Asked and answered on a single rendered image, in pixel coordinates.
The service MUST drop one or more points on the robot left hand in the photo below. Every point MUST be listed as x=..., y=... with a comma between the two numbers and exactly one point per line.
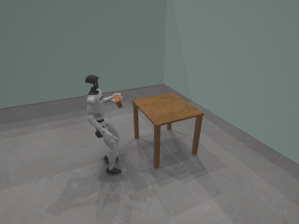
x=113, y=99

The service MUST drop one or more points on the robot torso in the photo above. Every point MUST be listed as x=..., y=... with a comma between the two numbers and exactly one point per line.
x=99, y=109

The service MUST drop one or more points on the robot right upper arm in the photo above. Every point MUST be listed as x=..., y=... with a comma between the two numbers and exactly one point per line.
x=90, y=105

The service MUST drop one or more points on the sponge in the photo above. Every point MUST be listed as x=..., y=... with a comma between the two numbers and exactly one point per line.
x=118, y=101

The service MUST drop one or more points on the right robot shin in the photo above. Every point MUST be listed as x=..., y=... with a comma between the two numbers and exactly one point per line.
x=111, y=158

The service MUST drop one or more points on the table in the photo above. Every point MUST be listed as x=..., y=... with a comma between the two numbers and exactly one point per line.
x=165, y=109

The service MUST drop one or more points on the robot left forearm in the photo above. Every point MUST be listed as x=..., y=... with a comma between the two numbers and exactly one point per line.
x=108, y=99

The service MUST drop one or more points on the robot right hand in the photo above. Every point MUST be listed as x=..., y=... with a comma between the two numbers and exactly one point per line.
x=109, y=135

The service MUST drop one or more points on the robot right forearm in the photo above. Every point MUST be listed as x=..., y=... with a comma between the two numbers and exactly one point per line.
x=98, y=126

